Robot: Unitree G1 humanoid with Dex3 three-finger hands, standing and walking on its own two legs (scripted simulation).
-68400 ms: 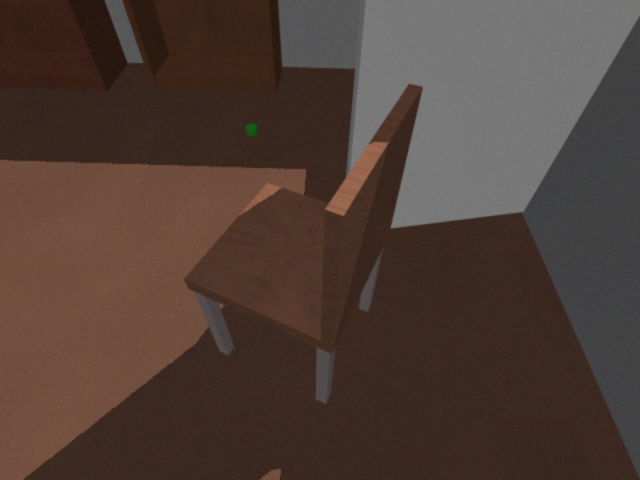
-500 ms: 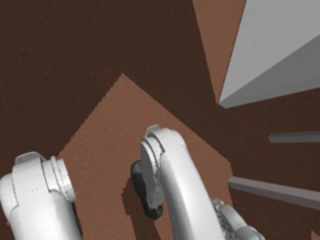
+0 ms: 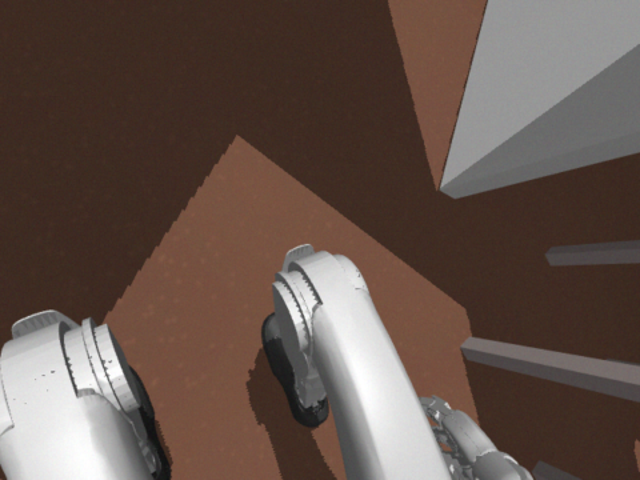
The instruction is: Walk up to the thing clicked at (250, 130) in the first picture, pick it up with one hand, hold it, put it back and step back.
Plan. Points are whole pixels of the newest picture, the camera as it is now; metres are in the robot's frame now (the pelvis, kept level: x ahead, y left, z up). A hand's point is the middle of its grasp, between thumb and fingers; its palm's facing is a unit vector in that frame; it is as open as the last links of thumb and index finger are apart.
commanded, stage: rest palm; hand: left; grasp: from above
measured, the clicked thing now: out of the picture +0.50 +0.39 -0.30
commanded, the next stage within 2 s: none
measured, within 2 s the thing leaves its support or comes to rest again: neither
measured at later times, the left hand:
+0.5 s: hand out of the picture +0.48 +0.38 -0.23, palm faces -0.41 -0.14 -0.90, open 14.2 cm
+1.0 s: hand out of the picture +0.47 +0.37 -0.25, palm faces -0.44 -0.16 -0.88, open 14.4 cm
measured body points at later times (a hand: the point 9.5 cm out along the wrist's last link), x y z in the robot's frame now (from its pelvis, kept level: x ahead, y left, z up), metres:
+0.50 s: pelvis +0.00 +0.01 -0.01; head +0.28 +0.15 +0.31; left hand +0.49 +0.38 -0.18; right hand +0.09 -0.25 -0.07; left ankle +0.08 +0.14 -0.29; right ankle +0.11 -0.12 -0.29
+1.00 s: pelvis +0.00 +0.00 -0.01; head +0.29 +0.14 +0.30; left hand +0.49 +0.38 -0.20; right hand +0.07 -0.25 -0.06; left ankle +0.08 +0.14 -0.29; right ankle +0.11 -0.12 -0.29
